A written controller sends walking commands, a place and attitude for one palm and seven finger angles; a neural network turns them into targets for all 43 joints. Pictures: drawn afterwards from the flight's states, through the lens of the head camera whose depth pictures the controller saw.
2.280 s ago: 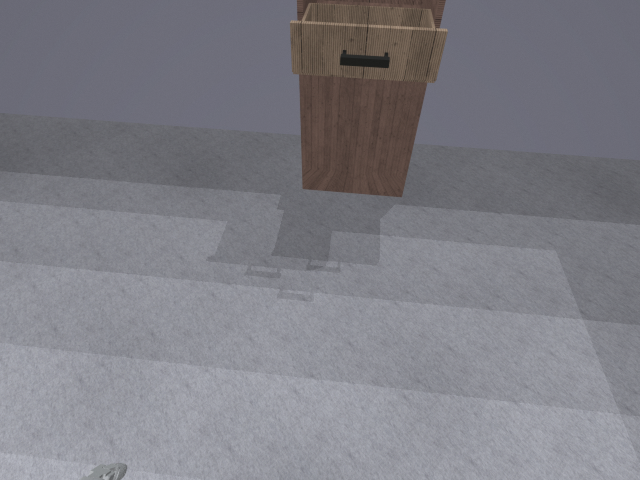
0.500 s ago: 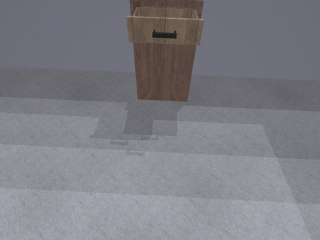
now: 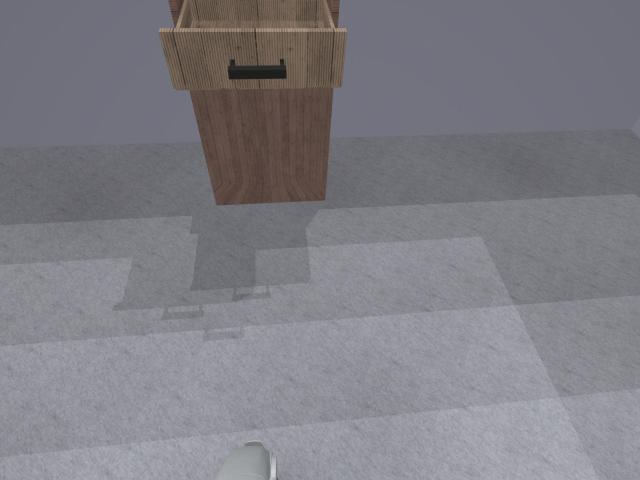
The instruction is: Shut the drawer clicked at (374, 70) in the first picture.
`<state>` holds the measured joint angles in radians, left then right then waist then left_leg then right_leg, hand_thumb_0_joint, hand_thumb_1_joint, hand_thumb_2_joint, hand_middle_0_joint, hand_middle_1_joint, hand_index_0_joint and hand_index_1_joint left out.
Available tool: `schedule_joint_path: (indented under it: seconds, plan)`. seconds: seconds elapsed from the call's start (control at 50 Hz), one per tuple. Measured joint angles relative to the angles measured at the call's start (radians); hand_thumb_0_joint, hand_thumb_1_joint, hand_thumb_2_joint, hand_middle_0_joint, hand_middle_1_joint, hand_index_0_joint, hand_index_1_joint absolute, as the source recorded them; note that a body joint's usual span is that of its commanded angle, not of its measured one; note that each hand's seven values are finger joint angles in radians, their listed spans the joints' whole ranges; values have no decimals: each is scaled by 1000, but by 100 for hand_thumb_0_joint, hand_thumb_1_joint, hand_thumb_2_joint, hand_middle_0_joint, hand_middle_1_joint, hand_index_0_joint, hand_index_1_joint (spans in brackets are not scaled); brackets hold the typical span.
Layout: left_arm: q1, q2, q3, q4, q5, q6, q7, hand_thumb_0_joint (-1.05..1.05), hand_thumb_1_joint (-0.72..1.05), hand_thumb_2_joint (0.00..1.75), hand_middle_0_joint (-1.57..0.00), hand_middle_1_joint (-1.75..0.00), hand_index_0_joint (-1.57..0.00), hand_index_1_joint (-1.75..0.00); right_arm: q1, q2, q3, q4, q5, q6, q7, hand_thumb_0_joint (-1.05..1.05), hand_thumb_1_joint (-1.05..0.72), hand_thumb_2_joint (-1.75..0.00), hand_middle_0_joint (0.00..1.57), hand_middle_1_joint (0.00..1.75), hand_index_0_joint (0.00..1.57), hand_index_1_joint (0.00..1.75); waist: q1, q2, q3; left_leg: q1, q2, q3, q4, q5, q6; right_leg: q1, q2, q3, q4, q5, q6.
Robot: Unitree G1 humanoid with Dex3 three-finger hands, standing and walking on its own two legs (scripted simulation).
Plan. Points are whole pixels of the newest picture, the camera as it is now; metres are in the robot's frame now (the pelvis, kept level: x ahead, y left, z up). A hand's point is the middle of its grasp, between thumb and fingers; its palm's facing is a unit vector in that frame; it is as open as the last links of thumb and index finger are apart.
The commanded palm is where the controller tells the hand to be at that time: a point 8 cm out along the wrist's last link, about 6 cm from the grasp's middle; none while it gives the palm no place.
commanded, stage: walk to a spot facing it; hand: left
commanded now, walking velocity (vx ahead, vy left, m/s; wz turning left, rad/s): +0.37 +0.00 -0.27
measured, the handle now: (257, 67) +0.97 +0.25 +0.01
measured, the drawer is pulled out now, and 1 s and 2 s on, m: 0.28 0.28 0.28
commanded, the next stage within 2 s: turn to face it in 0.74 s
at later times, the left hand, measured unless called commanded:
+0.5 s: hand (217, 343) +0.34 +0.21 -0.16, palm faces -0.23 -0.96 -0.15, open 7.4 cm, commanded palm none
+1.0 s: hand (279, 269) +0.51 +0.13 -0.17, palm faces -0.36 -0.91 -0.22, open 7.3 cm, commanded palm none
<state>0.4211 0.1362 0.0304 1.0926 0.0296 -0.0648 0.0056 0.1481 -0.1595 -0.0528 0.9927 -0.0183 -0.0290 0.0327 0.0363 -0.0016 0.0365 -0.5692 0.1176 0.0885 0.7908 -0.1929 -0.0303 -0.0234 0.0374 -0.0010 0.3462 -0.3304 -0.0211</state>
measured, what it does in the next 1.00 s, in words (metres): walks ahead, turning right: left foot, then right foot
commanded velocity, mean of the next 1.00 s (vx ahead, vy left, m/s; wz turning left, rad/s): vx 0.25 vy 0.00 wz -0.27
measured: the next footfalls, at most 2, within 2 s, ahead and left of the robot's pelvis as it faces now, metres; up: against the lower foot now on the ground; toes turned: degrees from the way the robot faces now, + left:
left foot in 0.08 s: +0.19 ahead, +0.13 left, +0.00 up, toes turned +6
right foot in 0.70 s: +0.39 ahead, -0.13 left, +0.00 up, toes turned -27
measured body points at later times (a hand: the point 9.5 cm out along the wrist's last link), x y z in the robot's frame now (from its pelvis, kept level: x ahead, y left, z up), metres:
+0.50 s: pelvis +0.20 +0.05 +0.00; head +0.22 +0.06 +0.45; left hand +0.35 +0.26 -0.15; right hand +0.09 -0.16 -0.14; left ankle +0.15 +0.13 -0.74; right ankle +0.29 -0.12 -0.67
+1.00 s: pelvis +0.38 -0.03 +0.00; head +0.39 -0.03 +0.45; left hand +0.53 +0.17 -0.15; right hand +0.36 -0.28 -0.14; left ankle +0.51 +0.07 -0.69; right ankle +0.35 -0.11 -0.74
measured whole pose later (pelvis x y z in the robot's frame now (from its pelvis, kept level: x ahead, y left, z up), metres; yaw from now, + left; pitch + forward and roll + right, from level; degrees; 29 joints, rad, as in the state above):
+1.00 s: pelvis +0.38 -0.03 +0.00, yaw -23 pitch -1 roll -2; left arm 0.23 0.19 0.05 1.02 0.02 -0.04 0.01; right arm 0.18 -0.17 -0.05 0.96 -0.02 -0.03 -0.01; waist -0.02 0.02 0.03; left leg -0.54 0.15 0.06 0.90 -0.26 -0.05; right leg -0.21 0.05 -0.10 0.45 -0.23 -0.06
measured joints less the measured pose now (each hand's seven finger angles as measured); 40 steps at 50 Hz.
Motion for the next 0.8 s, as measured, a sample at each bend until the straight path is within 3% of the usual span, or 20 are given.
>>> schedule_joint_path:
  seconds: [0.08,0.12,0.16,0.22,0.3,0.38,0.5,0.6,0.66,0.7,0.72,0.76,0.8]
  plan:
    - [23,12,13,7,-4,6,2,0,91,90,-20,-30,-20,-30,-29,6,11,-26,-3,-29,-3,0,-91,-90,20,29,20,30,17,-9,3,127,-32,18,-192,7,31,14,-14,31,120,-112,26]
    - [9,26,24,17,-10,22,-2,0,91,90,-20,-30,-20,-30,-39,17,14,-35,-10,-50,-14,0,-91,-90,20,29,20,30,10,-29,17,133,-38,48,-127,-14,68,-97,-28,36,428,-161,2]
    - [-17,42,30,19,-7,37,-4,1,91,90,-20,-30,-20,-30,-22,28,19,-35,-9,-53,-22,0,-91,-90,20,29,20,30,6,-41,17,174,-40,82,-118,-65,89,-229,-35,25,721,-133,-15]
    - [-73,64,44,-3,2,50,-13,1,91,90,-19,-30,-20,-30,33,42,13,-15,-2,-61,-41,0,-92,-90,20,29,20,30,-3,-47,9,265,-52,118,-210,-64,90,-389,-71,-18,889,-14,-11]
    - [-135,74,60,-59,9,62,-21,1,92,90,-19,-30,-20,-30,106,9,-10,14,2,-72,-60,-3,-96,-90,20,30,20,30,-12,-48,-12,366,-72,164,-334,-53,99,-536,-113,-32,867,98,13]
    - [-196,76,64,-95,12,76,-32,0,92,90,-19,-30,-19,-30,181,-7,-4,56,2,-66,-59,-2,-95,-90,20,29,20,30,-23,-46,-16,451,-84,199,-408,-66,97,-610,-142,-37,780,177,36]
    - [-280,66,52,-110,11,94,-45,0,92,90,-19,-30,-19,-30,280,5,11,97,-1,-58,-57,0,-93,-90,20,29,20,30,-63,-34,14,565,-78,250,-451,-123,71,-605,-150,-79,569,222,37]
    - [-347,46,39,-125,6,96,-52,1,92,90,-19,-30,-19,-30,343,22,20,121,-9,-45,-53,0,-92,-90,20,29,20,30,-105,-13,49,634,-56,294,-433,-201,33,-549,-119,-121,419,170,2]
    - [-372,36,30,-145,5,77,-52,1,92,90,-19,-30,-20,-30,371,29,20,134,-9,-32,-48,0,-91,-90,20,29,20,30,-114,9,66,651,-11,320,-348,-276,0,-477,-73,-156,329,100,-38]
    - [-367,46,25,-161,6,45,-53,0,91,90,-19,-30,-20,-30,396,44,22,137,0,-19,-39,0,-91,-90,20,29,20,30,-106,-6,57,584,35,308,-117,-297,-7,-399,-59,-166,248,165,-81]
    - [-365,47,27,-164,-1,28,-47,0,91,90,-19,-30,-20,-30,385,45,23,138,7,-9,-36,0,-91,-90,20,30,20,30,-97,-4,62,504,53,245,80,-304,-11,-409,-50,-164,289,169,-92]
    - [-348,44,26,-165,-15,17,-34,0,91,90,-19,-30,-20,-30,330,37,17,128,10,7,-40,1,-91,-90,20,30,20,30,-92,8,79,345,45,97,394,-294,-11,-391,-25,-156,330,106,-89]
    - [-314,43,26,-154,-18,20,-21,0,91,90,-19,-30,-20,-30,261,27,10,99,5,15,-43,1,-91,-90,20,30,20,30,-90,12,77,215,42,22,516,-234,-12,-347,-3,-139,291,86,-80]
